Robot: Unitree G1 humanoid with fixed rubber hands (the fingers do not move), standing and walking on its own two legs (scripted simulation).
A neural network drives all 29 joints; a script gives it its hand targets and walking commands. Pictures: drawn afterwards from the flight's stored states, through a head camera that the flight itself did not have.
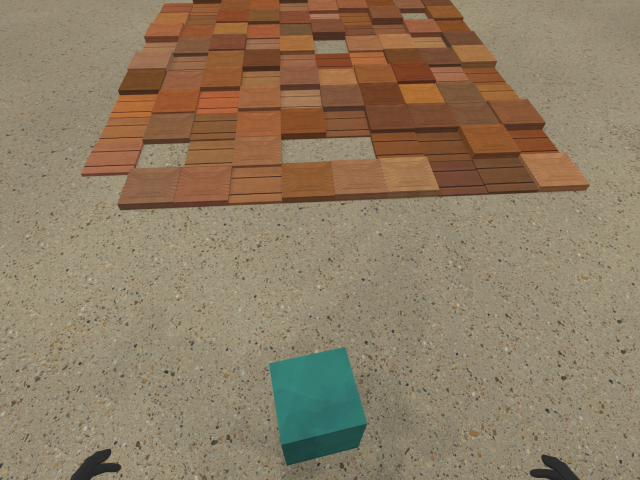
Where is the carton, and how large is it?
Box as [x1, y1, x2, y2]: [269, 347, 366, 465]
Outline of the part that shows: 344,347 269,363 280,440 287,465 357,447 366,421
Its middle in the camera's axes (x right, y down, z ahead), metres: -0.01 +0.48 +1.08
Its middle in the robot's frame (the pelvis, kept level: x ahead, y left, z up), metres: +0.39 +0.02 -0.66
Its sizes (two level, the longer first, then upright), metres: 0.210 0.200 0.250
